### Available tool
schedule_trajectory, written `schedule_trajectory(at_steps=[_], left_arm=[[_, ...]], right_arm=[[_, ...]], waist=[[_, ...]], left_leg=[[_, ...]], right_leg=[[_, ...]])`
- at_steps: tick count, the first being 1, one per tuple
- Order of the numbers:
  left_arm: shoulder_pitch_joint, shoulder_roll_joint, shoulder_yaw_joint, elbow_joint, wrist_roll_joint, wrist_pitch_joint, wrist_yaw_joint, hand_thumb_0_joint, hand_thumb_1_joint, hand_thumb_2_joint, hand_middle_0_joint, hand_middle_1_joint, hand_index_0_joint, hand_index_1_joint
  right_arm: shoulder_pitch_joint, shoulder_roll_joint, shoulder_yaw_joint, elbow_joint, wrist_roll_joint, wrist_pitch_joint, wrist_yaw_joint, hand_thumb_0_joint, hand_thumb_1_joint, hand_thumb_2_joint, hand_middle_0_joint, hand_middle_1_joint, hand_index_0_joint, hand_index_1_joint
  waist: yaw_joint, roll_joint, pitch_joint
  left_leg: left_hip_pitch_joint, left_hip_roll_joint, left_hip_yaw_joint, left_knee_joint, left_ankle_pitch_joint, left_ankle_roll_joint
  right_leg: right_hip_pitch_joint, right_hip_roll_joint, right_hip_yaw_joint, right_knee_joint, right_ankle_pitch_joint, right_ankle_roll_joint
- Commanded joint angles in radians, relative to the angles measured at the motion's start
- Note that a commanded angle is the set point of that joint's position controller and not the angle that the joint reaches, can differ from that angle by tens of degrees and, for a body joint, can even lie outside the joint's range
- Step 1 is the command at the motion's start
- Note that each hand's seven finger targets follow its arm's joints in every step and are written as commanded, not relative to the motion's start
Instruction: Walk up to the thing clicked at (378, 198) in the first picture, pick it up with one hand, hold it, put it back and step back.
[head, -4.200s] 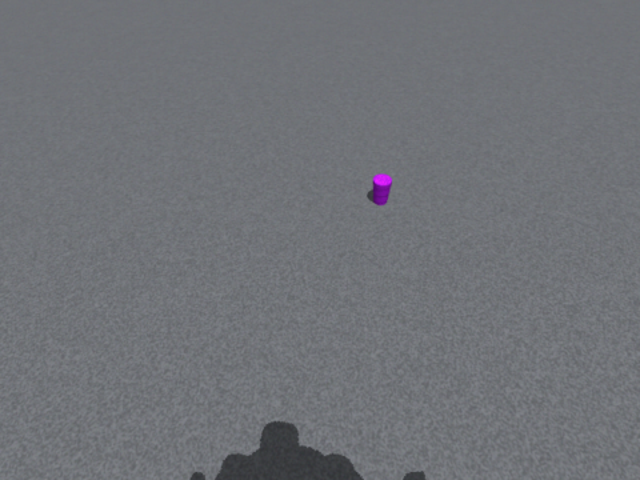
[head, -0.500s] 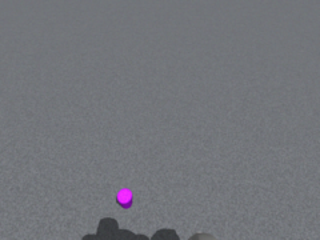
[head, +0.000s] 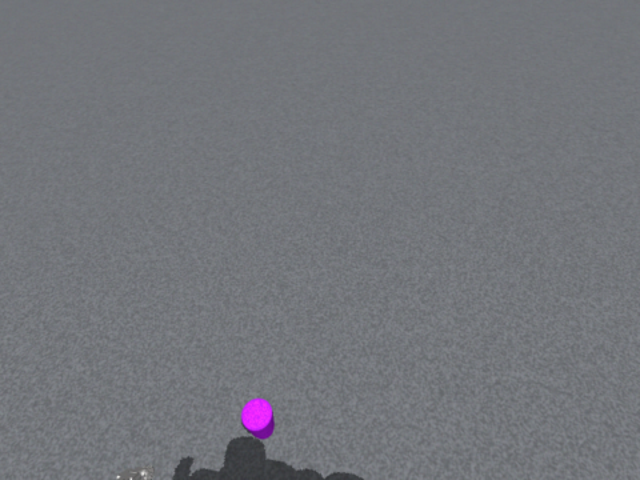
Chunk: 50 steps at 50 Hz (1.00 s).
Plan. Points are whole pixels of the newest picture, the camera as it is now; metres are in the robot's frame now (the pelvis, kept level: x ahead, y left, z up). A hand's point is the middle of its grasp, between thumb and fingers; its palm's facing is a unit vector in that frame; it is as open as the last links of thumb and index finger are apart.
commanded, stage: walk up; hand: left
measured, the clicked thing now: (260, 421) +0.40 +0.22 -0.70
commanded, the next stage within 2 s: none
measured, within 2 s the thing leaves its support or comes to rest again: neither
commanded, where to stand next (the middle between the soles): +0.05 +0.01 m, yaw +0 degrees
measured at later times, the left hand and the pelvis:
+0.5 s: hand out of the picture +0.09 +0.26 -0.14, palm faces +0.03 -0.94 -0.34, open 7.4 cm; pelvis +0.02 +0.00 +0.02, yaw +0 degrees
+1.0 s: hand out of the picture +0.12 +0.24 -0.14, palm faces +0.02 -0.94 -0.33, open 7.4 cm; pelvis +0.03 -0.01 +0.02, yaw +0 degrees
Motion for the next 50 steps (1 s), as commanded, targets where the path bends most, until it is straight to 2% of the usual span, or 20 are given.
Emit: schedule_trajectory(at_steps=[1,3,6,11,13,14,19,26,30,34,37,42,50], left_arm=[[-0.053,0.23,0.052,-0.013,-0.008,-0.029,0.017,0.0,0.9,0.9,-0.2,-0.3,-0.2,-0.3],[-0.068,0.224,0.048,0.0,-0.01,-0.025,0.016,0.0,0.9,0.9,-0.2,-0.3,-0.2,-0.3],[-0.069,0.217,0.044,0.029,-0.009,-0.018,0.014,0.0,0.9,0.9,-0.2,-0.3,-0.2,-0.3],[-0.094,0.217,0.044,0.054,-0.003,-0.019,0.012,0.0,0.9,0.9,-0.2,-0.3,-0.2,-0.3],[-0.099,0.216,0.043,0.064,-0.002,-0.016,0.012,0.0,0.9,0.9,-0.2,-0.3,-0.2,-0.3],[-0.086,0.217,0.043,0.071,-0.001,-0.016,0.012,0.0,0.9,0.9,-0.2,-0.3,-0.2,-0.3],[-0.083,0.221,0.046,0.08,0.003,-0.019,0.011,0.0,0.9,0.9,-0.2,-0.3,-0.2,-0.3],[-0.076,0.218,0.049,0.083,0.007,-0.025,0.014,0.0,0.9,0.9,-0.2,-0.3,-0.2,-0.3],[-0.07,0.224,0.055,0.079,0.009,-0.024,0.016,0.0,0.9,0.9,-0.2,-0.3,-0.2,-0.3],[-0.06,0.219,0.059,0.079,0.012,-0.025,0.017,0.0,0.9,0.9,-0.2,-0.3,-0.2,-0.3],[-0.063,0.213,0.059,0.072,0.009,-0.025,0.018,0.0,0.9,0.9,-0.2,-0.3,-0.2,-0.3],[-0.056,0.208,0.061,0.069,0.008,-0.022,0.019,0.0,0.9,0.9,-0.2,-0.3,-0.2,-0.3],[-0.072,0.213,0.065,0.058,0.011,-0.017,0.018,0.0,0.9,0.9,-0.2,-0.3,-0.2,-0.3]], right_arm=[[-0.059,-0.224,-0.043,-0.027,0.004,-0.042,-0.018,0.0,-0.9,-0.9,0.2,0.3,0.2,0.3],[-0.067,-0.225,-0.044,-0.013,0.004,-0.041,-0.02,0.0,-0.9,-0.9,0.2,0.3,0.2,0.3],[-0.104,-0.226,-0.049,-0.001,0.004,-0.035,-0.021,0.0,-0.9,-0.9,0.2,0.3,0.2,0.3],[-0.106,-0.214,-0.049,0.016,0.004,-0.027,-0.02,0.0,-0.9,-0.9,0.2,0.3,0.2,0.3],[-0.12,-0.218,-0.05,0.02,0.002,-0.025,-0.019,0.0,-0.9,-0.9,0.2,0.3,0.2,0.3],[-0.131,-0.22,-0.051,0.019,0.002,-0.025,-0.018,0.0,-0.9,-0.9,0.2,0.3,0.2,0.3],[-0.128,-0.214,-0.052,0.021,0.004,-0.021,-0.016,0.0,-0.9,-0.9,0.2,0.3,0.2,0.3],[-0.13,-0.21,-0.055,0.022,0.004,-0.017,-0.016,0.0,-0.9,-0.9,0.2,0.3,0.2,0.3],[-0.129,-0.205,-0.055,0.021,0.003,-0.013,-0.014,0.0,-0.9,-0.9,0.2,0.3,0.2,0.3],[-0.118,-0.204,-0.059,0.024,0.003,-0.015,-0.016,0.0,-0.9,-0.9,0.2,0.3,0.2,0.3],[-0.116,-0.2,-0.057,0.022,0.002,-0.015,-0.018,0.0,-0.9,-0.9,0.2,0.3,0.2,0.3],[-0.114,-0.199,-0.059,0.023,0.002,-0.019,-0.021,0.0,-0.9,-0.9,0.2,0.3,0.2,0.3],[-0.099,-0.198,-0.056,0.014,0.0,-0.017,-0.02,0.0,-0.9,-0.9,0.2,0.3,0.2,0.3]], waist=[[0.022,0.01,-0.116],[0.019,0.018,-0.118],[0.024,0.039,-0.102],[0.011,0.015,-0.099],[0.012,0.027,-0.075],[0.018,0.025,-0.067],[0.012,-0.004,-0.078],[0.006,-0.015,-0.098],[0.009,-0.017,-0.077],[0.007,-0.022,-0.118],[0.008,-0.011,-0.1],[0.011,-0.003,-0.127],[0.008,0.0,-0.099]], left_leg=[[-0.039,0.114,-0.12,-0.186,0.234,0.049],[-0.014,0.117,-0.111,-0.207,0.258,0.046],[-0.002,0.126,-0.107,-0.241,0.204,0.047],[0.026,0.122,-0.097,-0.263,0.183,0.041],[0.011,0.123,-0.104,-0.287,0.144,0.04],[0.021,0.125,-0.101,-0.288,0.137,0.042],[0.056,0.118,-0.096,-0.287,0.142,0.039],[0.09,0.118,-0.092,-0.284,0.189,0.034],[0.078,0.11,-0.09,-0.285,0.155,0.034],[0.098,0.117,-0.089,-0.282,0.197,0.034],[0.079,0.116,-0.09,-0.287,0.213,0.03],[0.093,0.125,-0.086,-0.292,0.274,0.029],[0.071,0.119,-0.084,-0.297,0.222,0.026]], right_leg=[[0.199,-0.094,0.105,-0.117,0.199,-0.036],[0.211,-0.097,0.101,-0.135,0.209,-0.032],[0.219,-0.091,0.087,-0.17,0.162,-0.026],[0.224,-0.099,0.101,-0.212,0.143,-0.02],[0.219,-0.094,0.099,-0.227,0.105,-0.015],[0.205,-0.09,0.095,-0.233,0.089,-0.012],[0.203,-0.095,0.108,-0.262,0.075,-0.01],[0.213,-0.104,0.11,-0.271,0.14,-0.008],[0.198,-0.105,0.121,-0.29,0.074,-0.006],[0.23,-0.107,0.114,-0.276,0.128,-0.011],[0.237,-0.102,0.107,-0.268,0.164,-0.006],[0.264,-0.103,0.096,-0.24,0.239,-0.011],[0.256,-0.1,0.103,-0.252,0.168,-0.008]])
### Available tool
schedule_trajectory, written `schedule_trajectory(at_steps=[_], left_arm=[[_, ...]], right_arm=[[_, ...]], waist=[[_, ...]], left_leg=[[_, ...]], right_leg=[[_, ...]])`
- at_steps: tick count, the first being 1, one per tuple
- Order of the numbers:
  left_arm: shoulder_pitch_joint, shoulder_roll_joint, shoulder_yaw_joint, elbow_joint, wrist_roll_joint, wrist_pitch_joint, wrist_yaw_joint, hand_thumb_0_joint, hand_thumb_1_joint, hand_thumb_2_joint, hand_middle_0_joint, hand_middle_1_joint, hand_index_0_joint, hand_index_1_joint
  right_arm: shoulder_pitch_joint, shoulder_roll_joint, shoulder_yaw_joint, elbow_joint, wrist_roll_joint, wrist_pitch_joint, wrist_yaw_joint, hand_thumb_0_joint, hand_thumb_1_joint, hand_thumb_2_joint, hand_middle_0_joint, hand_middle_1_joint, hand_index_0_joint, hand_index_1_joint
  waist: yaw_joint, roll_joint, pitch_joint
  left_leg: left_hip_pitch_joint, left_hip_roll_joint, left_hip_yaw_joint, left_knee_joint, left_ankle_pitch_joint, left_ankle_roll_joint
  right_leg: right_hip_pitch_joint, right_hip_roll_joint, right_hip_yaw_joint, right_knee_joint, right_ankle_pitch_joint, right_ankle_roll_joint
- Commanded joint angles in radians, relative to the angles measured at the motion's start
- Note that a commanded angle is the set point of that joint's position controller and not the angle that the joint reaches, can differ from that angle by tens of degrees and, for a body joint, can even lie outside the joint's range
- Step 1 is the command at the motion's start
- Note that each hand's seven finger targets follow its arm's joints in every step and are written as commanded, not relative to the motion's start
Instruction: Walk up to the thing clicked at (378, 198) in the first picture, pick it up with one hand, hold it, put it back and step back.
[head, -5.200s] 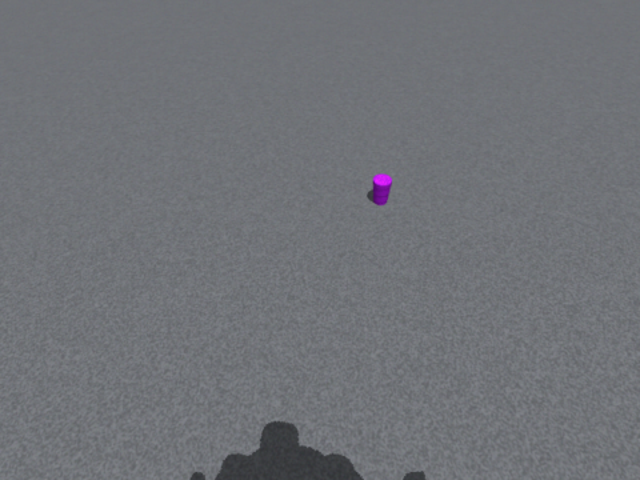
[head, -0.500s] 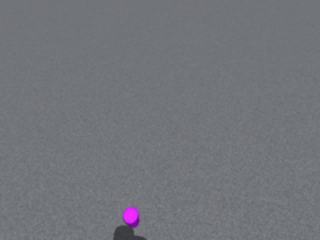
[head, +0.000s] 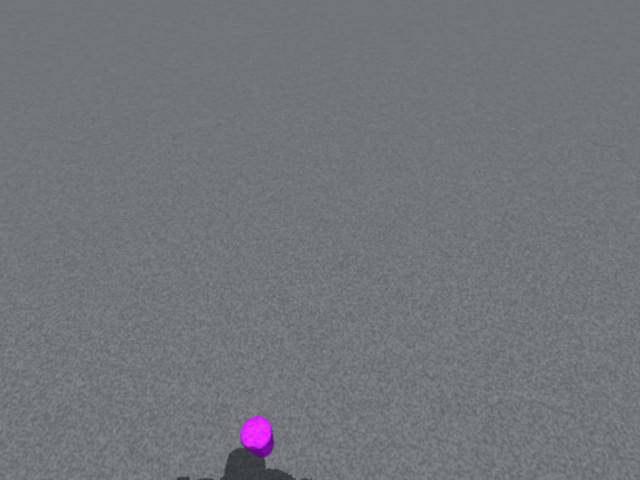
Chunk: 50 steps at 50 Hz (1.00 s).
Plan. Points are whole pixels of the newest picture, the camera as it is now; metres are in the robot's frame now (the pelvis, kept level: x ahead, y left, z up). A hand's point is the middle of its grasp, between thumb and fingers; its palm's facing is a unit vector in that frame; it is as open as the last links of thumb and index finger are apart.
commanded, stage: walk up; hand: left
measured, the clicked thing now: (259, 439) +0.37 +0.22 -0.72
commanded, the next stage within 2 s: stand in 1.92 s
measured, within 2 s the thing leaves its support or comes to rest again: neither
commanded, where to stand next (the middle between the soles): +0.03 +0.01 m, yaw -1 degrees
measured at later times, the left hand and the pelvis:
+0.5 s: hand out of the picture +0.03 +0.33 -0.18, palm faces +0.02 -0.94 -0.33, open 7.4 cm; pelvis -0.07 +0.06 -0.02, yaw +2 degrees
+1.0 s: hand out of the picture +0.09 +0.24 -0.14, palm faces -0.07 -0.93 -0.37, open 7.4 cm; pelvis -0.04 +0.00 -0.01, yaw -2 degrees
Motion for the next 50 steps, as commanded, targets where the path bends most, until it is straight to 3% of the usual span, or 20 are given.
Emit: schedule_trajectory(at_steps=[1,2,3,6,8,10,17,18,19,20,22,25,27,32,38,42,43,44,45,50], left_arm=[[-0.053,0.218,0.038,-0.067,0.005,-0.022,0.014,0.0,0.9,0.9,-0.2,-0.3,-0.2,-0.3],[-0.047,0.215,0.038,-0.068,0.004,-0.022,0.014,0.0,0.9,0.9,-0.2,-0.3,-0.2,-0.3],[-0.056,0.284,0.065,-0.087,-0.009,-0.006,0.022,0.0,0.9,0.9,-0.2,-0.3,-0.2,-0.3],[-0.005,0.302,0.081,-0.131,-0.009,0.005,0.033,0.0,0.9,0.9,-0.2,-0.3,-0.2,-0.3],[-0.029,0.312,0.086,-0.175,0.008,0.013,0.04,0.0,0.9,0.9,-0.2,-0.3,-0.2,-0.3],[-0.082,0.304,0.089,-0.23,0.024,0.018,0.045,0.0,0.9,0.9,-0.2,-0.3,-0.2,-0.3],[-0.12,0.285,0.082,-0.281,0.034,0.06,0.023,0.0,0.9,0.9,-0.2,-0.3,-0.2,-0.3],[-0.051,0.205,0.063,-0.284,0.016,0.074,0.017,0.0,0.9,0.9,-0.2,-0.3,-0.2,-0.3],[-0.027,0.188,0.061,-0.291,0.018,0.078,0.018,0.0,0.9,0.9,-0.2,-0.3,-0.2,-0.3],[-0.108,0.272,0.086,-0.278,0.024,0.076,0.029,0.0,0.9,0.9,-0.2,-0.3,-0.2,-0.3],[-0.001,0.269,0.088,-0.243,0.008,0.078,0.019,0.0,0.9,0.9,-0.2,-0.3,-0.2,-0.3],[0.038,0.275,0.089,-0.241,0.022,0.068,0.01,0.0,0.9,0.9,-0.2,-0.3,-0.2,-0.3],[0.0,0.261,0.083,-0.268,0.03,0.061,-0.006,0.0,0.9,0.9,-0.2,-0.3,-0.2,-0.3],[-0.008,0.282,0.082,-0.294,0.033,0.04,-0.031,0.0,0.9,0.9,-0.2,-0.3,-0.2,-0.3],[0.055,0.242,0.07,-0.287,0.021,0.003,-0.044,0.0,0.9,0.9,-0.2,-0.3,-0.2,-0.3],[0.21,0.241,0.083,-0.217,0.02,-0.017,-0.014,0.0,0.9,0.9,-0.2,-0.3,-0.2,-0.3],[0.218,0.332,0.107,-0.226,0.029,-0.024,-0.004,0.0,0.9,0.9,-0.2,-0.3,-0.2,-0.3],[0.137,0.357,0.096,-0.274,0.026,-0.027,0.005,0.0,0.9,0.9,-0.2,-0.3,-0.2,-0.3],[0.108,0.365,0.096,-0.277,0.024,-0.019,0.003,0.0,0.9,0.9,-0.2,-0.3,-0.2,-0.3],[0.001,0.292,0.077,-0.298,0.008,-0.023,0.016,0.0,0.9,0.9,-0.2,-0.3,-0.2,-0.3]], right_arm=[[-0.031,-0.204,-0.037,-0.064,0.002,-0.025,-0.011,0.0,-0.9,-0.9,0.2,0.3,0.2,0.3],[-0.032,-0.205,-0.036,-0.066,0.003,-0.025,-0.011,0.0,-0.9,-0.9,0.2,0.3,0.2,0.3],[-0.053,-0.26,-0.057,-0.077,0.009,-0.004,-0.012,0.0,-0.9,-0.9,0.2,0.3,0.2,0.3],[-0.006,-0.229,-0.067,-0.115,0.024,0.014,-0.017,0.0,-0.9,-0.9,0.2,0.3,0.2,0.3],[0.003,-0.207,-0.078,-0.144,0.017,0.037,-0.017,0.0,-0.9,-0.9,0.2,0.3,0.2,0.3],[0.057,-0.208,-0.086,-0.164,0.01,0.062,-0.009,0.0,-0.9,-0.9,0.2,0.3,0.2,0.3],[0.234,-0.216,-0.115,-0.112,-0.026,0.023,-0.001,0.0,-0.9,-0.9,0.2,0.3,0.2,0.3],[0.18,-0.265,-0.123,-0.137,-0.052,0.01,-0.007,0.0,-0.9,-0.9,0.2,0.3,0.2,0.3],[0.07,-0.415,-0.147,-0.201,-0.062,-0.003,-0.014,0.0,-0.9,-0.9,0.2,0.3,0.2,0.3],[0.022,-0.447,-0.147,-0.222,-0.041,-0.011,-0.018,0.0,-0.9,-0.9,0.2,0.3,0.2,0.3],[-0.049,-0.335,-0.117,-0.225,-0.04,-0.038,-0.037,0.0,-0.9,-0.9,0.2,0.3,0.2,0.3],[0.083,-0.303,-0.126,-0.212,-0.027,-0.06,-0.047,0.0,-0.9,-0.9,0.2,0.3,0.2,0.3],[0.164,-0.294,-0.131,-0.209,-0.029,-0.069,-0.049,0.0,-0.9,-0.9,0.2,0.3,0.2,0.3],[0.248,-0.331,-0.151,-0.247,-0.025,-0.08,-0.037,0.0,-0.9,-0.9,0.2,0.3,0.2,0.3],[0.177,-0.315,-0.128,-0.315,-0.023,-0.071,-0.011,0.0,-0.9,-0.9,0.2,0.3,0.2,0.3],[0.134,-0.223,-0.076,-0.339,0.002,-0.038,-0.011,0.0,-0.9,-0.9,0.2,0.3,0.2,0.3],[0.179,-0.153,-0.053,-0.349,0.013,-0.034,-0.011,0.0,-0.9,-0.9,0.2,0.3,0.2,0.3],[0.2,-0.161,-0.049,-0.334,0.016,-0.017,-0.02,0.0,-0.9,-0.9,0.2,0.3,0.2,0.3],[0.181,-0.243,-0.076,-0.311,0.016,-0.012,-0.029,0.0,-0.9,-0.9,0.2,0.3,0.2,0.3],[0.248,-0.237,-0.066,-0.218,0.011,-0.007,-0.026,0.0,-0.9,-0.9,0.2,0.3,0.2,0.3]], waist=[[0.003,-0.011,-0.085],[0.007,-0.011,-0.086],[0.013,-0.017,0.033],[0.014,-0.084,-0.128],[0.025,-0.188,-0.154],[-0.005,-0.166,-0.149],[-0.053,-0.125,-0.123],[-0.025,0.099,-0.048],[-0.005,0.271,0.002],[-0.046,0.213,0.044],[0.045,0.05,0.038],[0.0,0.111,-0.064],[-0.048,0.112,-0.061],[-0.094,0.132,0.012],[-0.046,0.186,0.065],[0.045,0.019,-0.032],[0.04,-0.242,-0.06],[0.02,-0.195,-0.057],[0.029,-0.145,-0.024],[-0.013,-0.175,-0.017]], left_leg=[[-0.087,0.104,-0.078,-0.056,0.132,0.042],[-0.079,0.106,-0.076,-0.051,0.135,0.043],[-0.154,0.091,-0.077,0.048,0.311,0.037],[-0.125,0.021,-0.029,0.268,0.284,0.029],[-0.228,-0.068,-0.033,0.556,-0.29,0.031],[-0.237,-0.036,-0.125,0.745,-0.347,0.042],[-0.084,-0.016,-0.023,0.141,-0.094,0.028],[-0.091,0.075,-0.225,-0.034,-0.205,0.049],[-0.215,0.306,-0.575,-0.144,-0.293,0.119],[-0.426,0.384,-0.656,-0.165,-0.277,0.219],[-0.237,0.245,-0.36,-0.024,0.083,0.145],[0.036,0.221,-0.257,0.067,0.3,0.118],[0.125,0.214,-0.255,0.036,0.232,0.099],[0.17,0.279,-0.313,-0.055,-0.027,0.183],[-0.051,0.229,-0.124,-0.009,0.086,0.203],[-0.253,0.12,-0.009,0.297,0.184,0.106],[-0.364,0.029,0.024,0.485,-0.097,0.049],[-0.377,-0.027,-0.068,0.544,-0.363,0.032],[-0.315,-0.012,-0.122,0.622,-0.402,0.041],[-0.294,0.0,-0.143,0.577,-0.248,0.017]], right_leg=[[0.108,-0.118,0.122,-0.038,0.095,-0.009],[0.104,-0.117,0.119,-0.041,0.091,-0.008],[0.028,-0.131,0.123,0.034,0.341,-0.018],[0.08,-0.213,0.165,0.059,0.545,-0.112],[0.072,-0.346,0.292,0.01,0.531,-0.233],[-0.042,-0.364,0.261,0.02,0.379,-0.266],[-0.185,-0.205,0.156,0.21,-0.282,-0.133],[-0.32,-0.078,0.086,0.4,-0.397,-0.074],[-0.427,0.077,0.119,0.559,-0.48,-0.012],[-0.288,0.039,0.275,0.65,-0.482,-0.008],[-0.338,0.078,0.325,0.743,-0.315,-0.012],[-0.377,0.045,0.243,0.67,-0.257,0.008],[-0.398,0.045,0.233,0.596,-0.246,0.019],[-0.467,0.023,0.212,0.539,-0.278,0.014],[-0.214,-0.008,0.064,0.316,-0.274,-0.004],[0.173,0.01,0.057,0.031,-0.02,-0.021],[0.21,-0.182,0.343,-0.063,-0.007,-0.059],[0.096,-0.321,0.537,-0.129,-0.205,-0.157],[-0.013,-0.332,0.541,-0.102,-0.276,-0.232],[-0.046,-0.22,0.258,-0.047,-0.063,-0.172]])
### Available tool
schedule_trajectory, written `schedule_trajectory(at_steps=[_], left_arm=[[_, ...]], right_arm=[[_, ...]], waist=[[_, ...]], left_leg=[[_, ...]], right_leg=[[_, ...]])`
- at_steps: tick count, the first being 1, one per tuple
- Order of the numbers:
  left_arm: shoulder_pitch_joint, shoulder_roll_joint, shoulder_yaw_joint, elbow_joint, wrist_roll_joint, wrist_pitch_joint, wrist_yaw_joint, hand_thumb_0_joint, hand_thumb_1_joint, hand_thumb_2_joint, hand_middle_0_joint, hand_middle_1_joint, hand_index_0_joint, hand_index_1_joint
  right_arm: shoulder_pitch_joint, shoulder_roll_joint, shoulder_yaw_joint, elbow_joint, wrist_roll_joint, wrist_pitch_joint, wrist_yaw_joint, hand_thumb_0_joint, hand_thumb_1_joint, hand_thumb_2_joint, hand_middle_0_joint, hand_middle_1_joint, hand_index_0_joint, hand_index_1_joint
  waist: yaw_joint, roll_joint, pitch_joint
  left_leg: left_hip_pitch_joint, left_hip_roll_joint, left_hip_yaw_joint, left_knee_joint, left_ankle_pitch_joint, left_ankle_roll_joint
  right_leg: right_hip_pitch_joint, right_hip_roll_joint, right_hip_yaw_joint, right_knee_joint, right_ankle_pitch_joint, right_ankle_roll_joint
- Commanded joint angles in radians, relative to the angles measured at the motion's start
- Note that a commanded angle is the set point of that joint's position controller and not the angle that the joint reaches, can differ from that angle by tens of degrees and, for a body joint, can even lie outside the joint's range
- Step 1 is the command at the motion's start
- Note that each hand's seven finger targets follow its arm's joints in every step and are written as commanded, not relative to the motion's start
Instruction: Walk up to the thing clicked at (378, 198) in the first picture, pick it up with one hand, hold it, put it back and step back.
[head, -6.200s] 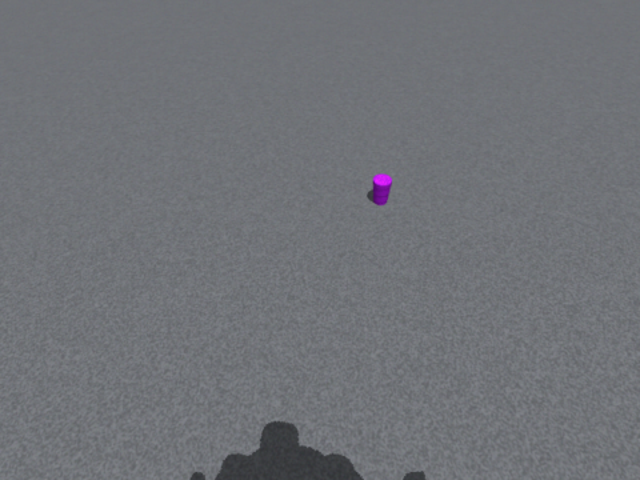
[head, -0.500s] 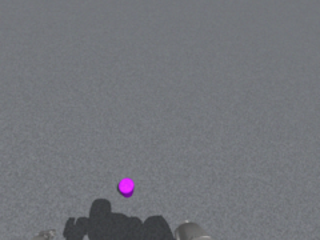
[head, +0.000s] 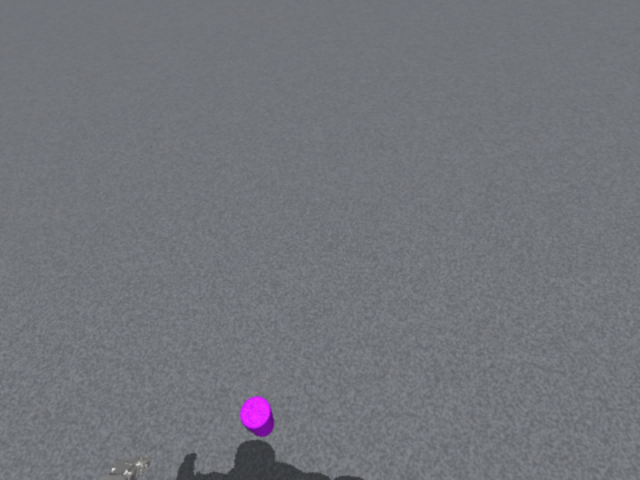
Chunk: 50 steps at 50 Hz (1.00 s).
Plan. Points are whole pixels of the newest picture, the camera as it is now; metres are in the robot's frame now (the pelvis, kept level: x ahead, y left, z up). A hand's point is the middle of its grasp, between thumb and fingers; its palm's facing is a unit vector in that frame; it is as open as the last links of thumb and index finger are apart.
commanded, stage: walk up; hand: left
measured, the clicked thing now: (259, 418) +0.40 +0.24 -0.70
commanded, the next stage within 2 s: stand in 0.92 s
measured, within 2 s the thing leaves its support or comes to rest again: neither
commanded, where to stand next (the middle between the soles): +0.07 +0.02 m, yaw +2 degrees
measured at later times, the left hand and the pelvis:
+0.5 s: hand out of the picture +0.09 +0.29 -0.16, palm faces +0.02 -0.92 -0.39, open 7.4 cm; pelvis +0.00 +0.02 -0.01, yaw +2 degrees
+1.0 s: hand out of the picture +0.05 +0.29 -0.14, palm faces +0.04 -0.94 -0.33, open 7.4 cm; pelvis -0.02 +0.03 +0.02, yaw +2 degrees
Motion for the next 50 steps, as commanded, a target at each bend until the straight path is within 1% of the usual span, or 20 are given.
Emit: schedule_trajectory(at_steps=[1,7,9,10,11,12,13,14,16,18,20,22,23,24,25,28,30,45,47,50], left_arm=[[-0.065,0.269,0.067,-0.078,-0.006,-0.023,0.031,0.0,0.9,0.9,-0.2,-0.3,-0.2,-0.3],[-0.081,0.285,0.075,-0.069,-0.014,-0.017,0.043,0.0,0.9,0.9,-0.2,-0.3,-0.2,-0.3],[-0.103,0.295,0.072,-0.071,-0.019,-0.013,0.05,0.0,0.9,0.9,-0.2,-0.3,-0.2,-0.3],[-0.113,0.294,0.07,-0.073,-0.022,-0.01,0.053,0.0,0.9,0.9,-0.2,-0.3,-0.2,-0.3],[-0.097,0.28,0.067,-0.078,-0.027,-0.007,0.056,0.0,0.9,0.9,-0.2,-0.3,-0.2,-0.3],[-0.083,0.246,0.056,-0.08,-0.037,-0.002,0.059,0.0,0.9,0.9,-0.2,-0.3,-0.2,-0.3],[-0.106,0.236,0.055,-0.065,-0.045,0.006,0.063,0.0,0.9,0.9,-0.2,-0.3,-0.2,-0.3],[-0.092,0.232,0.053,-0.05,-0.039,0.011,0.065,0.0,0.9,0.9,-0.2,-0.3,-0.2,-0.3],[-0.092,0.225,0.048,-0.046,-0.037,0.011,0.065,0.0,0.9,0.9,-0.2,-0.3,-0.2,-0.3],[-0.063,0.208,0.04,-0.039,-0.043,0.003,0.066,0.0,0.9,0.9,-0.2,-0.3,-0.2,-0.3],[-0.027,0.196,0.033,-0.02,-0.03,-0.01,0.06,0.0,0.9,0.9,-0.2,-0.3,-0.2,-0.3],[-0.012,0.228,0.038,0.005,-0.012,-0.027,0.06,0.0,0.9,0.9,-0.2,-0.3,-0.2,-0.3],[-0.007,0.255,0.038,0.011,-0.001,-0.038,0.064,0.0,0.9,0.9,-0.2,-0.3,-0.2,-0.3],[-0.066,0.308,0.042,0.003,-0.007,-0.036,0.057,0.0,0.9,0.9,-0.2,-0.3,-0.2,-0.3],[-0.097,0.317,0.039,-0.008,-0.006,-0.034,0.053,0.0,0.9,0.9,-0.2,-0.3,-0.2,-0.3],[-0.096,0.259,0.018,0.012,-0.012,-0.03,0.045,0.0,0.9,0.9,-0.2,-0.3,-0.2,-0.3],[-0.082,0.237,0.013,0.039,-0.012,-0.03,0.041,0.0,0.9,0.9,-0.2,-0.3,-0.2,-0.3],[-0.053,0.222,0.012,0.123,-0.01,-0.03,0.033,0.0,0.9,0.9,-0.2,-0.3,-0.2,-0.3],[-0.039,0.205,0.004,0.136,-0.008,-0.029,0.027,0.0,0.9,0.9,-0.2,-0.3,-0.2,-0.3],[-0.03,0.21,0.001,0.135,-0.005,-0.033,0.027,0.0,0.9,0.9,-0.2,-0.3,-0.2,-0.3]], right_arm=[[0.076,-0.175,-0.039,-0.005,-0.002,-0.016,-0.01,0.0,-0.9,-0.9,0.2,0.3,0.2,0.3],[0.012,-0.16,-0.041,-0.006,-0.014,-0.009,-0.002,0.0,-0.9,-0.9,0.2,0.3,0.2,0.3],[0.018,-0.155,-0.048,-0.008,-0.021,-0.007,0.002,0.0,-0.9,-0.9,0.2,0.3,0.2,0.3],[0.022,-0.161,-0.054,-0.008,-0.025,-0.01,0.003,0.0,-0.9,-0.9,0.2,0.3,0.2,0.3],[0.015,-0.199,-0.067,-0.018,-0.033,-0.016,0.004,0.0,-0.9,-0.9,0.2,0.3,0.2,0.3],[-0.047,-0.251,-0.079,-0.041,-0.037,-0.019,0.008,0.0,-0.9,-0.9,0.2,0.3,0.2,0.3],[-0.108,-0.262,-0.082,-0.054,-0.024,-0.021,0.013,0.0,-0.9,-0.9,0.2,0.3,0.2,0.3],[-0.116,-0.252,-0.08,-0.065,-0.026,-0.024,0.015,0.0,-0.9,-0.9,0.2,0.3,0.2,0.3],[-0.114,-0.223,-0.073,-0.074,-0.032,-0.02,0.009,0.0,-0.9,-0.9,0.2,0.3,0.2,0.3],[-0.13,-0.196,-0.066,-0.077,-0.029,-0.014,0.0,0.0,-0.9,-0.9,0.2,0.3,0.2,0.3],[-0.14,-0.182,-0.057,-0.075,-0.019,-0.014,-0.004,0.0,-0.9,-0.9,0.2,0.3,0.2,0.3],[-0.148,-0.16,-0.045,-0.069,0.001,-0.012,0.0,0.0,-0.9,-0.9,0.2,0.3,0.2,0.3],[-0.152,-0.136,-0.032,-0.071,0.01,-0.014,0.003,0.0,-0.9,-0.9,0.2,0.3,0.2,0.3],[-0.151,-0.138,-0.036,-0.062,0.01,-0.007,0.002,0.0,-0.9,-0.9,0.2,0.3,0.2,0.3],[-0.148,-0.153,-0.044,-0.044,0.003,-0.003,0.0,0.0,-0.9,-0.9,0.2,0.3,0.2,0.3],[-0.199,-0.171,-0.042,-0.019,-0.004,-0.02,0.013,0.0,-0.9,-0.9,0.2,0.3,0.2,0.3],[-0.219,-0.161,-0.031,-0.004,-0.001,-0.03,0.02,0.0,-0.9,-0.9,0.2,0.3,0.2,0.3],[-0.27,-0.136,-0.019,0.094,-0.009,-0.039,0.018,0.0,-0.9,-0.9,0.2,0.3,0.2,0.3],[-0.264,-0.141,-0.02,0.099,-0.014,-0.05,0.015,0.0,-0.9,-0.9,0.2,0.3,0.2,0.3],[-0.264,-0.14,-0.02,0.103,-0.015,-0.055,0.015,0.0,-0.9,-0.9,0.2,0.3,0.2,0.3]], waist=[[0.015,-0.211,-0.065],[0.027,-0.223,-0.099],[0.003,-0.218,-0.125],[-0.011,-0.193,-0.136],[-0.006,-0.103,-0.162],[0.024,0.032,-0.158],[0.019,0.086,-0.143],[0.018,0.11,-0.151],[0.008,0.12,-0.151],[0.022,0.138,-0.153],[0.036,0.107,-0.194],[0.04,0.018,-0.228],[0.039,-0.032,-0.233],[0.017,-0.101,-0.2],[0.0,-0.132,-0.163],[0.007,-0.104,-0.148],[0.023,-0.109,-0.166],[0.04,-0.03,-0.113],[0.036,-0.038,-0.106],[0.035,-0.026,-0.109]], left_leg=[[-0.04,0.0,-0.021,0.01,0.042,-0.01],[-0.018,-0.009,0.054,-0.137,0.097,0.004],[0.018,-0.01,0.065,-0.21,0.16,0.015],[0.047,0.0,0.055,-0.294,0.272,0.022],[0.075,0.049,-0.022,-0.354,0.538,0.039],[0.06,0.15,-0.177,-0.395,0.671,0.105],[0.032,0.201,-0.233,-0.409,0.728,0.188],[0.038,0.245,-0.261,-0.41,0.799,0.239],[0.085,0.231,-0.213,-0.392,0.853,0.243],[0.159,0.206,-0.157,-0.331,0.973,0.216],[0.228,0.167,-0.113,-0.275,0.9,0.167],[0.118,0.133,-0.08,-0.246,0.784,0.092],[0.014,0.095,-0.066,-0.233,0.669,0.053],[0.034,0.021,-0.012,-0.244,0.377,0.029],[0.095,0.017,0.01,-0.257,0.255,0.022],[0.187,0.069,-0.051,-0.397,0.461,0.06],[0.182,0.098,-0.071,-0.433,0.501,0.073],[0.15,0.099,-0.067,-0.62,0.332,0.027],[0.119,0.105,-0.085,-0.658,0.236,0.029],[0.137,0.107,-0.077,-0.653,0.279,0.028]], right_leg=[[-0.002,-0.248,0.218,-0.239,0.087,-0.149],[0.043,-0.286,0.189,-0.088,0.464,-0.154],[0.032,-0.301,0.191,-0.041,0.502,-0.148],[0.025,-0.293,0.183,-0.012,0.475,-0.129],[0.025,-0.248,0.153,0.059,0.418,-0.088],[-0.017,-0.128,0.072,0.152,0.233,-0.031],[-0.007,-0.018,-0.002,0.224,0.026,-0.004],[-0.012,0.004,0.011,0.278,-0.169,0.0],[-0.069,0.012,0.058,0.335,-0.344,-0.013],[-0.101,-0.008,0.05,0.259,-0.308,-0.012],[-0.051,-0.019,0.018,0.021,-0.155,-0.002],[0.163,-0.074,0.094,-0.116,0.195,-0.017],[0.242,-0.174,0.227,-0.115,0.34,-0.054],[0.145,-0.266,0.289,-0.105,0.356,-0.136],[0.046,-0.292,0.303,-0.102,0.339,-0.159],[-0.01,-0.162,0.157,-0.112,0.192,-0.039],[0.047,-0.126,0.121,-0.131,0.145,-0.009],[0.123,-0.127,0.111,-0.265,0.07,0.006],[0.126,-0.121,0.108,-0.262,0.017,0.009],[0.113,-0.127,0.11,-0.264,0.034,0.007]])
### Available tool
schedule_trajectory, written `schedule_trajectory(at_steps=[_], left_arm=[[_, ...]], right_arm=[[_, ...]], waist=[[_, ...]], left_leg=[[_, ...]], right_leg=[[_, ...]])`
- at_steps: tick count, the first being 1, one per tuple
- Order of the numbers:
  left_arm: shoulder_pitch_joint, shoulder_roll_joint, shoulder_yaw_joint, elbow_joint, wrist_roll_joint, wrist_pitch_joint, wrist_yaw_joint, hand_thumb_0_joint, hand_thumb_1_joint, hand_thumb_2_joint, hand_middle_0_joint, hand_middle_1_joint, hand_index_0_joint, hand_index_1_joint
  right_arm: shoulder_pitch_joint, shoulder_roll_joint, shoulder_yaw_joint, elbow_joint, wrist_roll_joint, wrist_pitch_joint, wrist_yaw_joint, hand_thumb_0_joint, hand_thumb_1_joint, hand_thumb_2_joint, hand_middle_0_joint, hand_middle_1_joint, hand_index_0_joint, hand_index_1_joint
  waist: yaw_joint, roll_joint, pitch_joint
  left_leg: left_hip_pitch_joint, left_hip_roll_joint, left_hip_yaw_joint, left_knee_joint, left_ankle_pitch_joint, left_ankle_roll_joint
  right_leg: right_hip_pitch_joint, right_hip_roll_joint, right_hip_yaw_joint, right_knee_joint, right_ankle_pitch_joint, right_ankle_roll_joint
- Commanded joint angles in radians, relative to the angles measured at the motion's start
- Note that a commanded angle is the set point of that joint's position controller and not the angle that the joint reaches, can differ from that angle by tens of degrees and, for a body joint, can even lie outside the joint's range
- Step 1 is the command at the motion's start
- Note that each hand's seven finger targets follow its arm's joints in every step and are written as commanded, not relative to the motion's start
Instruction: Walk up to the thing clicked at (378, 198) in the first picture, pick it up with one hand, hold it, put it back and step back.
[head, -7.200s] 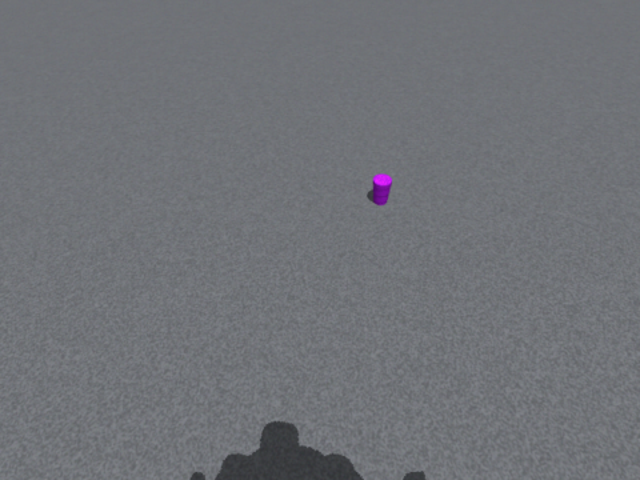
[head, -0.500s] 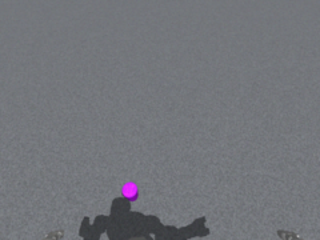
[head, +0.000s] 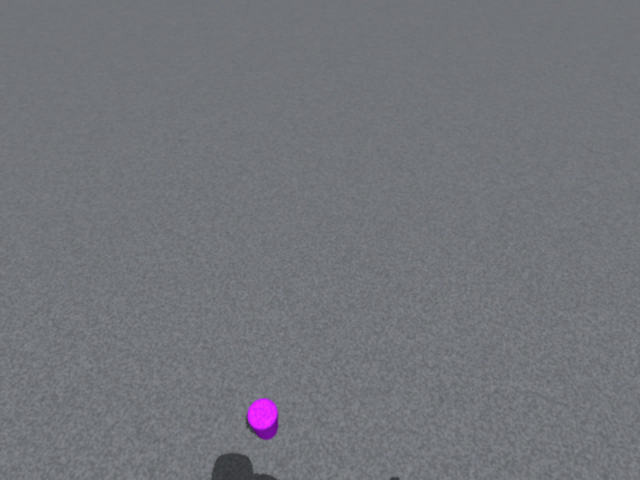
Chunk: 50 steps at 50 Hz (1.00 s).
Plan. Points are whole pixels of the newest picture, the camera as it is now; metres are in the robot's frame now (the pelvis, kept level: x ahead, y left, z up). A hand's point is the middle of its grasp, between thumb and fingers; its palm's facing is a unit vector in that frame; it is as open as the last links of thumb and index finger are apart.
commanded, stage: stand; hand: left
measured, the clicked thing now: (264, 421) +0.43 +0.20 -0.72
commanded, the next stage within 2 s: none
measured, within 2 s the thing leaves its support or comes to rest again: neither
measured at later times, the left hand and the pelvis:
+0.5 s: hand out of the picture +0.08 +0.23 -0.16, palm faces -0.03 -0.94 -0.34, open 7.4 cm; pelvis +0.02 -0.02 +0.00, yaw +0 degrees
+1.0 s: hand out of the picture +0.11 +0.21 -0.15, palm faces -0.02 -0.93 -0.35, open 7.4 cm; pelvis +0.03 -0.04 +0.00, yaw +0 degrees
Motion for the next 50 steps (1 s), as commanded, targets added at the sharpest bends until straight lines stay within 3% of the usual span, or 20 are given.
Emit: schedule_trajectory(at_steps=[1,3,6,12,18,25,38,44,48,50], left_arm=[[-0.028,0.194,0.031,-0.053,0.005,-0.026,0.011,0.0,0.9,0.9,-0.2,-0.3,-0.2,-0.3],[-0.025,0.199,0.032,-0.053,0.005,-0.027,0.01,0.0,0.9,0.9,-0.2,-0.3,-0.2,-0.3],[-0.011,0.197,0.029,-0.053,0.004,-0.029,0.01,0.0,0.9,0.9,-0.2,-0.3,-0.2,-0.3],[-0.011,0.198,0.028,-0.061,0.003,-0.031,0.014,0.0,0.9,0.9,-0.2,-0.3,-0.2,-0.3],[-0.018,0.207,0.028,-0.065,0.0,-0.029,0.017,0.0,0.9,0.9,-0.2,-0.3,-0.2,-0.3],[-0.016,0.206,0.028,-0.066,-0.001,-0.029,0.017,0.0,0.9,0.9,-0.2,-0.3,-0.2,-0.3],[-0.041,0.21,0.034,-0.068,-0.002,-0.026,0.018,0.0,0.9,0.9,-0.2,-0.3,-0.2,-0.3],[-0.045,0.208,0.035,-0.073,-0.002,-0.027,0.02,0.0,0.9,0.9,-0.2,-0.3,-0.2,-0.3],[-0.044,0.212,0.036,-0.068,-0.002,-0.025,0.021,0.0,0.9,0.9,-0.2,-0.3,-0.2,-0.301],[-0.043,0.213,0.037,-0.07,-0.002,-0.025,0.021,0.0,0.9,0.9,-0.2,-0.3,-0.2,-0.301]], right_arm=[[-0.065,-0.22,-0.045,-0.063,0.002,-0.038,-0.015,0.0,-0.9,-0.9,0.2,0.3,0.2,0.3],[-0.051,-0.225,-0.046,-0.057,0.002,-0.037,-0.015,0.0,-0.9,-0.9,0.2,0.3,0.2,0.3],[-0.039,-0.223,-0.044,-0.053,0.004,-0.039,-0.014,0.0,-0.9,-0.9,0.2,0.3,0.2,0.3],[-0.025,-0.222,-0.04,-0.046,0.005,-0.041,-0.018,0.0,-0.9,-0.9,0.2,0.3,0.2,0.3],[-0.004,-0.223,-0.031,-0.038,0.007,-0.034,-0.021,0.0,-0.9,-0.9,0.2,0.3,0.2,0.3],[-0.009,-0.228,-0.026,-0.036,0.007,-0.033,-0.023,0.0,-0.9,-0.9,0.2,0.3,0.2,0.3],[-0.013,-0.224,-0.021,-0.044,0.008,-0.031,-0.027,0.0,-0.9,-0.9,0.2,0.3,0.2,0.3],[-0.011,-0.227,-0.021,-0.047,0.007,-0.032,-0.03,0.0,-0.9,-0.9,0.2,0.3,0.2,0.3],[-0.01,-0.221,-0.018,-0.049,0.008,-0.026,-0.029,0.0,-0.9,-0.9,0.2,0.3,0.2,0.3],[-0.008,-0.222,-0.019,-0.05,0.007,-0.027,-0.029,0.0,-0.9,-0.9,0.2,0.3,0.2,0.3]], waist=[[-0.006,0.036,-0.028],[-0.009,0.049,-0.028],[-0.012,0.037,-0.033],[-0.017,0.017,-0.078],[-0.026,0.008,-0.069],[-0.02,0.016,-0.081],[-0.023,0.005,-0.071],[-0.022,0.007,-0.101],[-0.023,-0.004,-0.061],[-0.022,0.008,-0.076]], left_leg=[[-0.029,0.158,-0.168,-0.115,-0.113,-0.008],[-0.027,0.158,-0.169,-0.12,-0.135,-0.007],[-0.015,0.153,-0.159,-0.106,-0.084,-0.008],[0.044,0.159,-0.14,-0.055,0.09,-0.005],[0.033,0.155,-0.128,-0.046,0.067,-0.009],[0.045,0.161,-0.119,-0.03,0.126,-0.012],[0.056,0.164,-0.113,-0.034,0.123,-0.019],[0.073,0.169,-0.102,-0.016,0.201,-0.018],[0.05,0.162,-0.106,-0.034,0.115,-0.021],[0.06,0.165,-0.104,-0.028,0.143,-0.02]], right_leg=[[-0.029,-0.096,0.09,-0.065,-0.041,-0.034],[-0.033,-0.097,0.093,-0.066,-0.049,-0.036],[-0.037,-0.101,0.1,-0.072,-0.035,-0.039],[-0.016,-0.111,0.101,-0.067,0.061,-0.044],[-0.007,-0.115,0.108,-0.078,0.079,-0.039],[0.02,-0.117,0.107,-0.077,0.154,-0.041],[0.013,-0.111,0.108,-0.088,0.159,-0.039],[0.046,-0.114,0.102,-0.069,0.283,-0.038],[0.024,-0.111,0.109,-0.097,0.188,-0.037],[0.036,-0.112,0.104,-0.088,0.222,-0.038]])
